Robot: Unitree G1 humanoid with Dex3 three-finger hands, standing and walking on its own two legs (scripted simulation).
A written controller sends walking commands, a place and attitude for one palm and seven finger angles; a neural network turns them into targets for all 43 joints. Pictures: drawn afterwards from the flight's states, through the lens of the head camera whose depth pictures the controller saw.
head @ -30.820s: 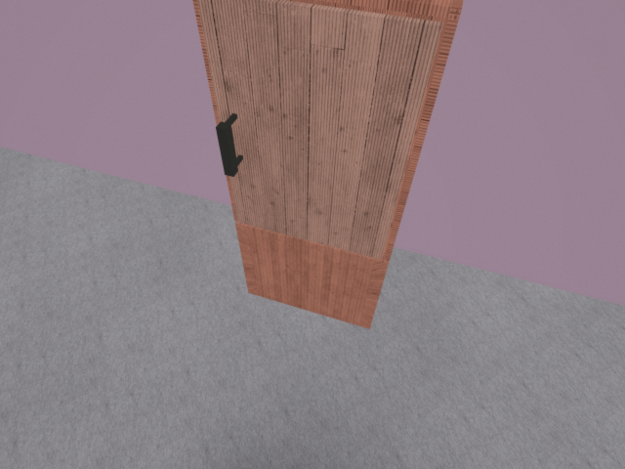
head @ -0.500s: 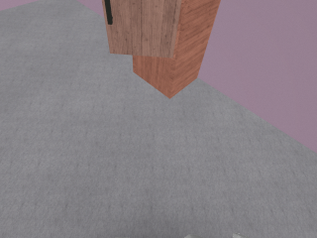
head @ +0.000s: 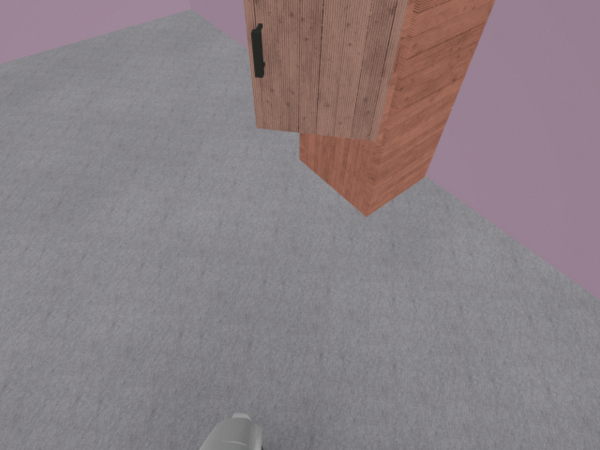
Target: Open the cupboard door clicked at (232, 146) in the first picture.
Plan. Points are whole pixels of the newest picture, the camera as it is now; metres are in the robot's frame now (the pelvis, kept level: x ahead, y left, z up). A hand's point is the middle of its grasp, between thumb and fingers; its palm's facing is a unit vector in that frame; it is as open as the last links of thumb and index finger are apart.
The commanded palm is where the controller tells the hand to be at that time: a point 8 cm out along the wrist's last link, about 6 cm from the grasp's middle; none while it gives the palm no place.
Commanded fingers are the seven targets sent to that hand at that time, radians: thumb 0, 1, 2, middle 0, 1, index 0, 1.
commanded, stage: take the last steps up to it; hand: left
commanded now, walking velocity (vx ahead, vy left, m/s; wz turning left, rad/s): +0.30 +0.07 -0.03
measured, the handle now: (259, 50) +1.10 +0.21 -0.05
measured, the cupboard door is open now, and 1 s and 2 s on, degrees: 42 42 42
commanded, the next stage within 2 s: come to a stop and stand still in 1.18 s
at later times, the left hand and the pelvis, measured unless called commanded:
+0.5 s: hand (192, 336) +0.30 +0.22 -0.15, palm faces -0.06 -0.97 -0.22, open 7.4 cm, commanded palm none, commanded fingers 0.00 0.90 0.90 -0.20 -0.30 -0.20 -0.30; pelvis +0.17 +0.04 +0.00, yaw -3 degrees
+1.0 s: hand (188, 343) +0.30 +0.24 -0.20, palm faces +0.02 -0.99 -0.16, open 7.3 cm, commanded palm none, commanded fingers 0.00 0.90 0.90 -0.20 -0.30 -0.20 -0.30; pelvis +0.36 +0.06 -0.02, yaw -3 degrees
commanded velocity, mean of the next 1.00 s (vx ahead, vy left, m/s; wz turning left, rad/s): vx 0.29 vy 0.04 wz -0.01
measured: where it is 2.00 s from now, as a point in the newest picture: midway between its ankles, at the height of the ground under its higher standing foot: (300, 357)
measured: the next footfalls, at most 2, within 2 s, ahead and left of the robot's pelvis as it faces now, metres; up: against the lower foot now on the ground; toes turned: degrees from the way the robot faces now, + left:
left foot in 0.08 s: +0.17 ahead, +0.14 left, +0.00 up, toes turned +7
right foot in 0.56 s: +0.28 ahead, -0.09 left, +0.00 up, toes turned -10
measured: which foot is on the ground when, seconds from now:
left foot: up 0.00-0.06, down 0.08-0.56, up 0.58-0.92, down 0.94-1.00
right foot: down 0.00-0.10, up 0.12-0.54, down 0.56-0.94, up 0.96-1.00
